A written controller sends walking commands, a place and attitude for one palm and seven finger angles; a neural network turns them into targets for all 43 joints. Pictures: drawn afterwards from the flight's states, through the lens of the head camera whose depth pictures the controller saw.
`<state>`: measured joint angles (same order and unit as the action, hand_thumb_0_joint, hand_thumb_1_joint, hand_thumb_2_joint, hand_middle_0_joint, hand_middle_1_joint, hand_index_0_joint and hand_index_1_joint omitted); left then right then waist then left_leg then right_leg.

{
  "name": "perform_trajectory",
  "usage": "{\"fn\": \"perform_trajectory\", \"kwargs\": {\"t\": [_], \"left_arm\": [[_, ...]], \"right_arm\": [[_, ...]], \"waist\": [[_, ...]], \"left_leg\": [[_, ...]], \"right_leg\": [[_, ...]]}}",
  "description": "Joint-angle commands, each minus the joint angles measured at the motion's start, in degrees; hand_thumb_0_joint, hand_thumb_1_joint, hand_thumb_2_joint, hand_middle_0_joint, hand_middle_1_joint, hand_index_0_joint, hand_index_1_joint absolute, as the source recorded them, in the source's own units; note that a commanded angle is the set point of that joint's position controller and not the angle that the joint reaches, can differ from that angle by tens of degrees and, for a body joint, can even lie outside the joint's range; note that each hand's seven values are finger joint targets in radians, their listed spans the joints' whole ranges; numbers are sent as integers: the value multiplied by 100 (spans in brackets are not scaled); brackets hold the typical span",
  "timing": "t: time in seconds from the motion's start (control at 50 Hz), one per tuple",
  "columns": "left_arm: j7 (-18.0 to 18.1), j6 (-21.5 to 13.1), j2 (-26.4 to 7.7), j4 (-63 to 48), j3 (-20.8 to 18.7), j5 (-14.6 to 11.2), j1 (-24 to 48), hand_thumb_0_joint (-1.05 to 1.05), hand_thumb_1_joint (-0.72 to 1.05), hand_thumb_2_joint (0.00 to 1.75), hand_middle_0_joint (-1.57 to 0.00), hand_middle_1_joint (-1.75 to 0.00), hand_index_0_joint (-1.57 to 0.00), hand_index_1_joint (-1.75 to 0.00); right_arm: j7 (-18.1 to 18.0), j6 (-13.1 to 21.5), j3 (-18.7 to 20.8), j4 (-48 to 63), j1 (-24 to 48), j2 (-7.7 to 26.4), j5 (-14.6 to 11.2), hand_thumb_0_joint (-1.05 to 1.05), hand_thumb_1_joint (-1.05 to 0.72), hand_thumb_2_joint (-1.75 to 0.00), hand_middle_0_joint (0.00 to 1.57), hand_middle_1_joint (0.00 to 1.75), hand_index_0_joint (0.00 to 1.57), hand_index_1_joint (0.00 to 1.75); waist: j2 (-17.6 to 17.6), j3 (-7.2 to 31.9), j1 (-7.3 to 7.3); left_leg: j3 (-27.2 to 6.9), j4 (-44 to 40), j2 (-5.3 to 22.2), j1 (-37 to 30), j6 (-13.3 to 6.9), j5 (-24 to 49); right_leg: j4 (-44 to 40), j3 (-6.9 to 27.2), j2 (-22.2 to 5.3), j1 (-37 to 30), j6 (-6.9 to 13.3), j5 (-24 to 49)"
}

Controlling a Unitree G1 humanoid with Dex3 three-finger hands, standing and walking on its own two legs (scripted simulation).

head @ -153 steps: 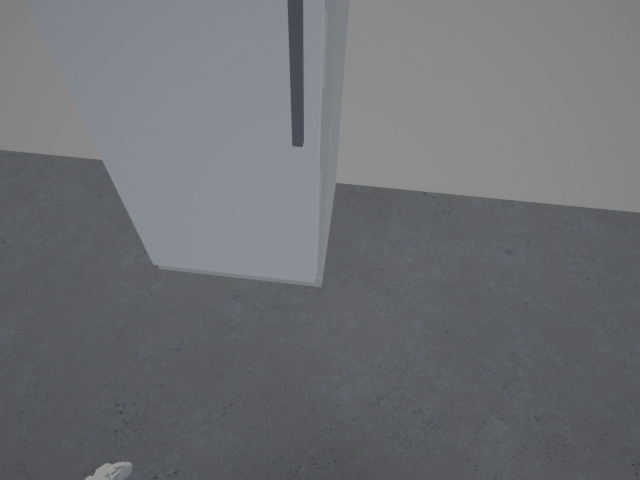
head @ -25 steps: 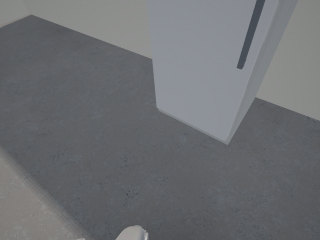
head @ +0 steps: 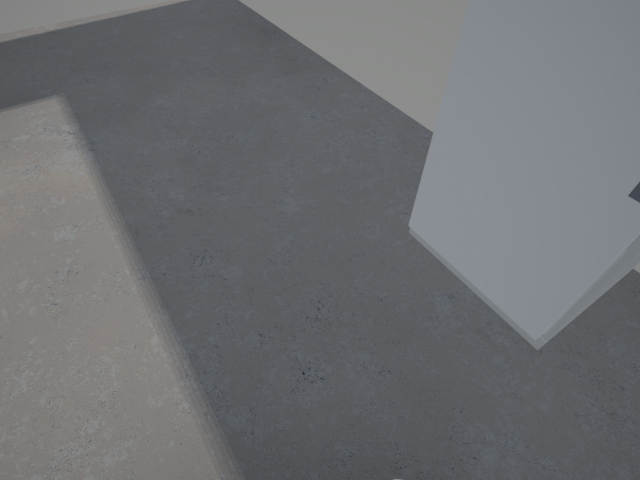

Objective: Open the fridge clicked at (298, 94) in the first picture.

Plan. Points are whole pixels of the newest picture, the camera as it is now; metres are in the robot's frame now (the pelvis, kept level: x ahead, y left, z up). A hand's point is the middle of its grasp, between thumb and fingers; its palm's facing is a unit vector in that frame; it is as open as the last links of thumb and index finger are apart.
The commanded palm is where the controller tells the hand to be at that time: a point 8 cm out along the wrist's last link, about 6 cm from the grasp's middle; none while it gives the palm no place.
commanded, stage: walk to a spot facing it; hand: right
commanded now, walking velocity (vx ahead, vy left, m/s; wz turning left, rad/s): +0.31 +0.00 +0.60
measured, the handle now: out of the picture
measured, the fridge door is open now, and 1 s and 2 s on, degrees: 0 0 0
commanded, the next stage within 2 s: turn to face it in 0.92 s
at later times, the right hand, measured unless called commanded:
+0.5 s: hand (446, 411) +0.27 -0.18 -0.17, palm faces -0.31 +0.94 -0.11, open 7.4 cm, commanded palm none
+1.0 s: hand (389, 302) +0.46 -0.10 -0.16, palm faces -0.49 +0.84 -0.22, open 7.4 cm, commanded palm none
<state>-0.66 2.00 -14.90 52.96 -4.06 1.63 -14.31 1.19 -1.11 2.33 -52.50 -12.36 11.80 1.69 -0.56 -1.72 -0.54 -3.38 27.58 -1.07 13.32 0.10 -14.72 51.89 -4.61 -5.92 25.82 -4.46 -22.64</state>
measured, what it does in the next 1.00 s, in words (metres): walks ahead, turning left: right foot, then left foot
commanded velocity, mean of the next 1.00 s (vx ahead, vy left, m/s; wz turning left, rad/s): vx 0.25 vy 0.00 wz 0.59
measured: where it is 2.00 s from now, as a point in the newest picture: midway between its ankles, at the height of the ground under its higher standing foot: (314, 430)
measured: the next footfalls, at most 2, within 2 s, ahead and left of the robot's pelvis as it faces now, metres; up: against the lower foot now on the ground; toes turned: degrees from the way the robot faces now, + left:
right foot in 0.10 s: +0.09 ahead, -0.13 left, +0.00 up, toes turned -3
left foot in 0.68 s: +0.30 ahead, +0.14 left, +0.00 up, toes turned +33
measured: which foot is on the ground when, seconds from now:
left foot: down 0.00-0.10, up 0.12-0.66, down 0.68-1.00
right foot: up 0.00-0.08, down 0.10-0.68, up 0.70-1.00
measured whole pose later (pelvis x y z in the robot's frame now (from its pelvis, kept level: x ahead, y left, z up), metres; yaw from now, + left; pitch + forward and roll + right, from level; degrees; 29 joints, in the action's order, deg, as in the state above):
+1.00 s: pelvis +0.31 +0.04 +0.00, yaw +35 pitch +1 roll +1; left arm 0.0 -1.0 -11.1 49.4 -3.3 1.5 -4.9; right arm 0.7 1.5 3.9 -55.7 -14.8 11.7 1.5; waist -0.6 -2.4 1.6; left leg -0.2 28.0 -4.5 14.8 -3.8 -13.7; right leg 53.9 -1.5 -9.6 34.5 -5.3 -14.8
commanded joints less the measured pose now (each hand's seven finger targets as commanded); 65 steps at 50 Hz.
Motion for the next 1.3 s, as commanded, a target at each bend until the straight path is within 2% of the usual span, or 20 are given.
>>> {"fn": "perform_trajectory", "kwargs": {"t": [0.0, 0.04, 0.06, 0.08, 0.1, 0.14, 0.22, 0.52, 0.58, 0.62, 0.66, 0.68, 0.72, 0.82, 0.98, 1.08, 1.12, 1.14, 1.2, 1.28], "left_arm": [[22, -337, -342, -594, -56, -45, 112, 0, 90, 90, -20, -30, -20, -30], [95, -419, -361, -340, -57, -58, -698, 0, 90, 90, -20, -30, -20, -30], [188, -470, -713, -163, -124, -42, -1250, 0, 90, 90, -20, -30, -20, -30], [215, -485, -1358, -90, -236, 59, -1655, 0, 90, 90, -20, -30, -20, -30], [239, -499, -1360, -125, -184, 38, -1433, 0, 90, 90, -20, -30, -20, -30], [232, -568, -834, -245, -33, 17, -739, 0, 90, 90, -20, -30, -20, -30], [285, -702, -312, -61, 80, -62, -692, 0, 90, 90, -20, -30, -20, -30], [312, -636, -10, 847, 74, 32, -2002, 0, 90, 90, -20, -30, -20, -30], [298, -643, -316, 694, -23, -8, -1670, 0, 90, 90, -20, -30, -20, -30], [221, -620, -505, 497, -55, -89, -1324, 0, 90, 90, -20, -30, -20, -30], [196, -633, 152, 52, 43, -202, -1143, 0, 90, 90, -20, -30, -20, -30], [222, -650, -45, -99, 3, -139, -803, 0, 90, 90, -20, -30, -20, -30], [211, -558, -57, -97, -45, -63, -515, 0, 90, 90, -20, -30, -20, -30], [144, -268, 199, 16, 0, 6, -779, 0, 90, 90, -20, -30, -20, -30], [77, -361, 31, -669, 41, -37, 918, 0, 90, 90, -20, -30, -20, -30], [161, -458, -94, -335, 119, -57, 298, 0, 90, 90, -20, -30, -20, -30], [144, -514, -861, -78, 26, 8, -378, 0, 90, 90, -20, -30, -20, -30], [165, -440, -775, -42, 90, -34, -257, 0, 90, 90, -20, -30, -20, -30], [226, -379, -352, 10, 227, -22, 296, 0, 90, 90, -20, -30, -20, -30], [214, -326, -457, 152, 115, -65, 154, 0, 90, 90, -20, -30, -20, -30]], "right_arm": [[-79, 161, 430, 398, 87, 1392, -1, 0, -90, -90, 20, 30, 20, 30], [-54, 121, 426, 433, 357, 1218, -24, 0, -90, -90, 20, 30, 20, 30], [-18, 85, 343, 539, 380, 829, -41, 0, -90, -90, 20, 30, 20, 30], [53, 64, 258, 690, 317, 361, -96, 0, -90, -90, 20, 30, 20, 30], [70, 85, 325, 842, 647, 602, -33, 0, -90, -90, 20, 30, 20, 30], [183, 96, 425, 628, 592, 731, 36, 0, -90, -90, 20, 30, 20, 30], [218, -2, 374, 164, -125, 334, 37, 0, -90, -90, 20, 30, 20, 30], [212, 67, 195, 446, 1635, -66, 22, 0, -90, -90, 20, 30, 20, 30], [178, 174, 266, 250, 789, 103, 27, 0, -90, -90, 20, 30, 20, 30], [104, 298, 409, -164, -728, 561, 45, 0, -90, -90, 20, 30, 20, 30], [-34, 358, 584, -359, -1596, 1634, -124, 0, -90, -90, 20, 30, 20, 30], [-95, 321, 602, -240, -1375, 1626, -180, 0, -90, -90, 20, 30, 20, 30], [-140, 326, 486, 34, -442, 1108, -166, 0, -90, -90, 20, 30, 20, 30], [-134, 456, 357, 90, 119, 810, -20, 0, -90, -90, 20, 30, 20, 30], [-117, 385, 413, 124, -498, 967, -45, 0, -90, -90, 20, 30, 20, 30], [-223, 300, 325, 75, -417, 756, -70, 0, -90, -90, 20, 30, 20, 30], [-227, 299, 139, -116, -1053, 227, -136, 0, -90, -90, 20, 30, 20, 30], [-294, 288, 84, -280, -1230, 283, -117, 0, -90, -90, 20, 30, 20, 30], [-252, 202, 80, -423, -575, 335, -60, 0, -90, -90, 20, 30, 20, 30], [-230, 91, 137, -443, -470, 341, -73, 0, -90, -90, 20, 30, 20, 30]], "waist": [[1105, 59, 65], [809, 174, -339], [-257, 281, -573], [-2172, 250, -687], [-1766, -156, -611], [-575, -674, -205], [-732, -301, 71], [-676, -830, -388], [-908, -125, 85], [-720, 841, 844], [963, 1897, 913], [622, 1535, 889], [203, 589, 405], [388, 156, -265], [824, 245, 281], [678, 657, -37], [-1363, 1251, -59], [-1621, 1256, -17], [-826, 20, 94], [-714, 418, 109]], "left_leg": [[-1723, -1189, 1190, 413, -972, -1254], [-1405, -540, 754, 1246, -668, -1510], [-998, 589, 235, 2061, -400, -1659], [49, 2509, -484, 3080, -66, -2119], [-85, 3388, 90, 3191, -37, -1689], [44, 4150, 420, 2990, 8, -746], [299, 4343, 475, 2665, 170, 474], [1321, 1739, 363, 2753, -118, 201], [1626, 1183, -144, 1538, -460, -117], [1562, 343, -217, -1008, -670, 536], [-2797, -159, 2517, -3665, -1846, 2831], [-2393, -465, 2451, -2927, -1783, 3030], [-1899, -892, 2151, -1271, -1543, 1558], [-609, -1189, 1164, 783, -1109, 1376], [-1169, -653, 1039, -50, -1043, 2236], [-833, 164, 814, -196, -600, 2519], [198, 1976, -58, 1137, -42, -948], [188, 2517, 30, 1047, 82, -2158], [216, 2658, 442, 983, 172, -1547], [377, 2796, 441, 1050, 279, -971]], "right_leg": [[-1202, -52, 261, -589, 77, -22], [-2338, -229, 376, -2091, 93, 502], [-3050, 494, -259, -2997, 216, -399], [-4148, 2654, -1947, -3173, 677, -2263], [-4803, 3514, -2621, -2248, 1032, -3057], [-4798, 2588, -2123, -1486, 947, -2377], [-4220, 286, -1204, -1957, 482, 604], [-3564, -1119, -1488, -3192, 911, 4215], [-2224, -1522, -1488, -3397, 818, 6738], [-33, -1639, -1368, -2309, 501, 6158], [3513, -734, 3, 1250, 23, -1348], [3496, 133, -203, 1431, 139, -737], [3124, 404, -613, 1266, 112, 88], [1593, 209, -526, 359, -46, 556], [-612, 126, 39, 339, -104, 681], [-2516, 138, 296, -1490, 127, 1602], [-2707, 1915, -1564, -3194, 899, 4455], [-3145, 2117, -1821, -2798, 1211, 4357], [-3579, 1916, -1211, -1336, 1359, 3408], [-3648, 1634, -815, -1631, 1259, 3023]]}}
